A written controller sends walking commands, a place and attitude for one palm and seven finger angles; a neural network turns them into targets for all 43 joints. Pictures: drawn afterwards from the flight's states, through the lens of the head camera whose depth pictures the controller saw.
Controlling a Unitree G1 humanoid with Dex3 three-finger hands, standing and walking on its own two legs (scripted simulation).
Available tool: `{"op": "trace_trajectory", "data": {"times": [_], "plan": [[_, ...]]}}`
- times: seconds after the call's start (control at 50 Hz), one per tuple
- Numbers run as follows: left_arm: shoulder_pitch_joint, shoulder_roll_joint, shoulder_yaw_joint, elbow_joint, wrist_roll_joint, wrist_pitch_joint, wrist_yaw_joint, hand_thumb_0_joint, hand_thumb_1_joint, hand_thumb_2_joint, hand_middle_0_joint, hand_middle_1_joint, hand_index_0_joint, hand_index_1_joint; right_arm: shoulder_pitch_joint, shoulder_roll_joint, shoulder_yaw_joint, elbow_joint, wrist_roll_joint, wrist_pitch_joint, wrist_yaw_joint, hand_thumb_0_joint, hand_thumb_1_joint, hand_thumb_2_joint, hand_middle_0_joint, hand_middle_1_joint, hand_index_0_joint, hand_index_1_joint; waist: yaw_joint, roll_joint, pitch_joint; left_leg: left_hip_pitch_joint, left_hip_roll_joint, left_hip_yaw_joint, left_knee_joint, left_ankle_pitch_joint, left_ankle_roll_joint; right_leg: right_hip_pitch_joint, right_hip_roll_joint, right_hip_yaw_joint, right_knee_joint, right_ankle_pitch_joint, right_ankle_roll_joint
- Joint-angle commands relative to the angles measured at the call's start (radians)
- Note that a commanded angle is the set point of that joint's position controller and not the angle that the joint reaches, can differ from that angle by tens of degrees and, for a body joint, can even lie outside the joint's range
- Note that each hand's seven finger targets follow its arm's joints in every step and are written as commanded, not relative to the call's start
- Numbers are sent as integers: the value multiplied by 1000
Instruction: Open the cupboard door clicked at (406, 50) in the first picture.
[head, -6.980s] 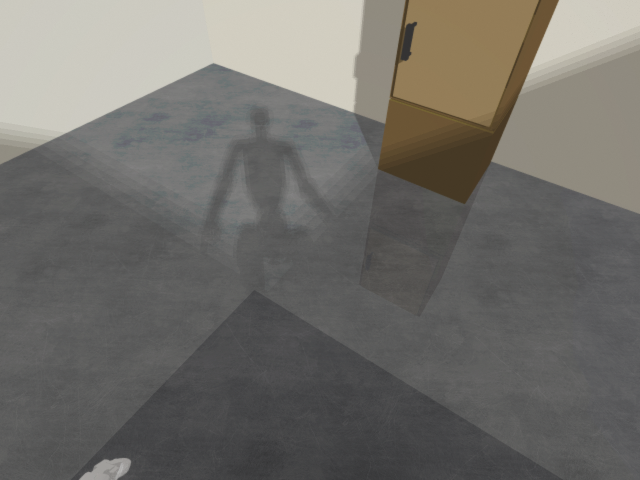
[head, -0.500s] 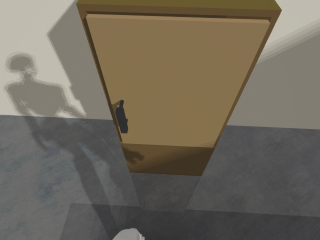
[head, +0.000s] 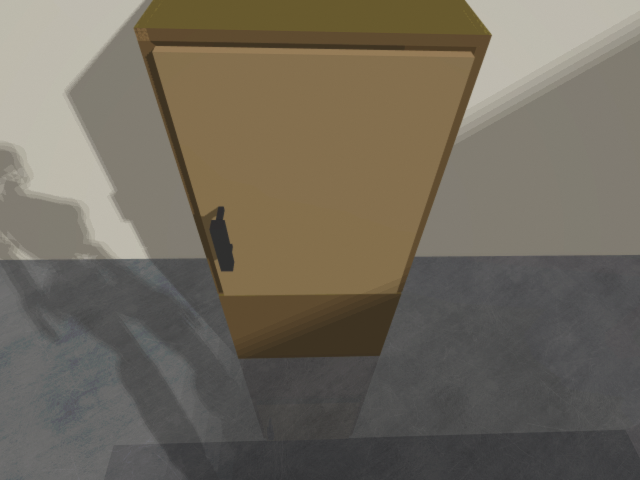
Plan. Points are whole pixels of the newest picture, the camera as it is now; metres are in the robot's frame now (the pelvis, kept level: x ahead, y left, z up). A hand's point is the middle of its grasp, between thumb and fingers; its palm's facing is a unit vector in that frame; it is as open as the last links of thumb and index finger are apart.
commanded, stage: come to a stop and stand still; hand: left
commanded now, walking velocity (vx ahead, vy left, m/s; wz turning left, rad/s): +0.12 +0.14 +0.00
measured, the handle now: (224, 238) +0.55 +0.20 -0.10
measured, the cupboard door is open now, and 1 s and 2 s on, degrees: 0 0 0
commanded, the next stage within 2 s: look again from close up in 0.80 s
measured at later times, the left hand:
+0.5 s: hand out of the picture -0.02 +0.17 -0.19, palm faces +0.11 -0.97 -0.19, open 7.3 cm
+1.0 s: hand out of the picture +0.07 +0.19 -0.18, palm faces -0.01 -0.97 -0.23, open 7.3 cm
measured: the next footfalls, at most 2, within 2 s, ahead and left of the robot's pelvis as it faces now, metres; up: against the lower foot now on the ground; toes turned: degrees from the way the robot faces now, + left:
right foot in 0.02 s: +0.03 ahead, -0.11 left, +0.00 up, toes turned -1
left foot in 0.46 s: +0.08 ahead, +0.13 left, +0.00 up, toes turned +3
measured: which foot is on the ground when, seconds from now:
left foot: down 0.00-0.04, up 0.06-0.44, down 0.46-1.00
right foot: up 0.00-0.00, down 0.02-1.00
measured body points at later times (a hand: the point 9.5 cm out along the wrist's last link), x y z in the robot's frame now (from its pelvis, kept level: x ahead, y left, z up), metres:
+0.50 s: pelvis +0.03 +0.00 -0.01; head +0.07 +0.01 +0.44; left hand -0.03 +0.22 -0.17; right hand +0.10 -0.23 -0.17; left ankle +0.04 +0.12 -0.74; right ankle -0.05 -0.13 -0.74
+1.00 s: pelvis +0.04 +0.01 +0.00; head +0.06 +0.01 +0.45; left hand +0.07 +0.24 -0.16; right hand +0.07 -0.23 -0.16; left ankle +0.04 +0.12 -0.74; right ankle -0.01 -0.11 -0.74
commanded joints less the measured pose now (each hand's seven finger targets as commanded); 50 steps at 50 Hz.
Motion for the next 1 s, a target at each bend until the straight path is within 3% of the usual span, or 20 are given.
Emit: {"op": "trace_trajectory", "data": {"times": [0.0, 0.02, 0.04, 0.06, 0.16, 0.32, 0.4, 0.42, 0.44, 0.46, 0.48, 0.52, 0.6, 0.64, 0.7, 0.86, 0.88, 0.9, 0.92, 0.98], "plan": [[185, 120, 8, 18, 14, -47, 21, 0, 900, 900, -200, -300, -200, -300, 1, -42, -12, -38, 25, -3, 8, 0, -900, -900, 200, 300, 200, 300, 64, -131, 6, -179, -23, -31, 89, -344, -20, 158, -203, 244, -412, -114, -88], [132, 169, 15, -12, 9, -46, 24, 0, 900, 900, -200, -300, -200, -300, -50, -44, -7, -67, 17, 1, 16, 0, -900, -900, 200, 300, 200, 300, 77, -222, 93, -213, -20, -27, 178, -355, -24, -6, -327, 368, -516, -298, -145], [75, 170, 11, -39, 11, -45, 25, 0, 900, 900, -200, -300, -200, -300, -55, -73, -14, -73, 11, 3, 24, 0, -900, -900, 200, 300, 200, 300, 60, -139, 118, -176, -11, -57, 241, -327, -15, -101, -343, 356, -528, -306, -160], [52, 145, 10, -35, 8, -61, 28, 0, 900, 900, -200, -300, -200, -300, -43, -66, -15, -45, 4, 7, 25, 0, -900, -900, 200, 300, 200, 300, 56, -218, 162, -179, -4, -74, 276, -248, -12, -128, -294, 341, -521, -219, -143], [102, 86, -2, -16, 3, -80, 30, 0, 900, 900, -200, -300, -200, -300, 61, -69, -13, 10, 9, 0, 29, 0, -900, -900, 200, 300, 200, 300, 44, -142, 131, -227, -21, -44, 407, -166, -35, 56, -240, 155, -374, 332, -127], [179, 85, 13, 12, 17, -69, 51, 0, 900, 900, -200, -300, -200, -300, -46, -55, -7, -45, 23, 0, 19, 0, -900, -900, 200, 300, 200, 300, 84, -188, 20, -188, -26, -25, 311, -256, -40, 200, -272, 139, -202, 818, -173], [122, 77, 6, 19, 9, -60, 48, 0, 900, 900, -200, -300, -200, -300, 22, -42, -4, -8, 26, -16, 11, 0, -900, -900, 200, 300, 200, 300, 29, -188, 4, 113, -63, 27, 16, -2, -23, 42, -181, 75, -99, 714, -98], [128, 57, 1, 16, 4, -58, 48, 0, 900, 900, -200, -300, -200, -300, 58, -71, -6, 6, 20, -27, 6, 0, -900, -900, 200, 300, 200, 300, 20, -112, -33, 225, -18, 1, -9, 162, -3, -7, -136, 54, -32, 625, -68], [159, 23, -8, 15, -1, -56, 47, 0, 900, 900, -200, -300, -200, -300, 86, -125, -14, 12, 16, -36, 0, 0, -900, -900, 200, 300, 200, 300, 18, 30, -89, 341, 105, -122, 49, 436, 54, -104, -84, 12, 29, 413, -30], [167, -11, -17, 16, -4, -51, 51, 0, 900, 900, -200, -300, -200, -300, 95, -157, -19, 15, 18, -34, -5, 0, -900, -900, 200, 300, 200, 300, 25, 133, -112, 341, 212, -196, 38, 597, 126, -114, -51, -21, 45, 70, -4], [161, -20, -19, 17, 0, -46, 53, 0, 900, 900, -200, -300, -200, -300, 69, -160, -19, 13, 15, -27, -6, 0, -900, -900, 200, 300, 200, 300, 30, 135, -75, 264, 231, -176, -5, 528, 153, -93, -42, -15, 87, -101, -2], [123, -14, -26, 27, -2, -33, 49, 0, 900, 900, -200, -300, -200, -300, 18, -130, -6, 17, 14, -30, -16, 0, -900, -900, 200, 300, 200, 300, 30, 218, -10, 210, 212, -203, -63, 535, 170, -117, -51, -3, 160, -134, 1], [163, 3, -26, 55, -1, -40, 39, 0, 900, 900, -200, -300, -200, -300, -73, -112, 3, 1, 22, -26, -17, 0, -900, -900, 200, 300, 200, 300, 69, 128, -31, 183, 138, -116, -2, 444, 126, -15, -55, 3, -78, 87, -7], [150, 35, -28, 61, 6, -53, 38, 0, 900, 900, -200, -300, -200, -300, -84, -83, 5, -3, 31, -24, -9, 0, -900, -900, 200, 300, 200, 300, 51, 5, -31, 158, 61, -69, 26, 215, 47, 6, -99, 74, -196, 354, -25], [79, 47, -31, 49, 5, -60, 34, 0, 900, 900, -200, -300, -200, -300, -68, -66, 6, 16, 26, -20, -1, 0, -900, -900, 200, 300, 200, 300, 31, -106, 30, 166, 44, -59, -10, 85, 22, -38, -113, 70, -207, 380, -38], [74, 48, -30, 44, -2, -59, 37, 0, 900, 900, -200, -300, -200, -300, -30, -65, 20, 55, 21, -35, -3, 0, -900, -900, 200, 300, 200, 300, 40, 5, 7, 181, 57, -60, -64, 142, 25, 23, -98, 50, -227, 361, -32], [153, 63, -39, 46, 18, -87, 78, 0, 900, 900, -200, -300, -200, -300, -67, -122, 17, -26, 23, -48, 5, 0, -900, -900, 200, 300, 200, 300, 56, -76, 57, 91, 61, -43, 167, 245, 8, -32, -125, 115, -201, 697, -20], [124, 93, -30, 24, 19, -105, 75, 0, 900, 900, -200, -300, -200, -300, -50, -90, 24, -56, 17, -49, 12, 0, -900, -900, 200, 300, 200, 300, 23, 0, 3, 82, 31, -25, 139, 206, 5, 40, -160, 83, -135, 947, -47], [117, 110, -28, 2, 13, -108, 68, 0, 900, 900, -200, -300, -200, -300, 16, -68, 20, -31, 11, -53, 9, 0, -900, -900, 200, 300, 200, 300, 14, 2, -66, 105, 12, -25, 102, 150, 21, 90, -154, 72, -69, 993, -64], [104, 87, -31, -29, 0, -95, 60, 0, 900, 900, -200, -300, -200, -300, 46, -101, 17, -35, 16, -49, 1, 0, -900, -900, 200, 300, 200, 300, 22, 15, -177, 159, 46, -52, 111, 300, 36, 103, -106, 36, -41, 709, -69]]}}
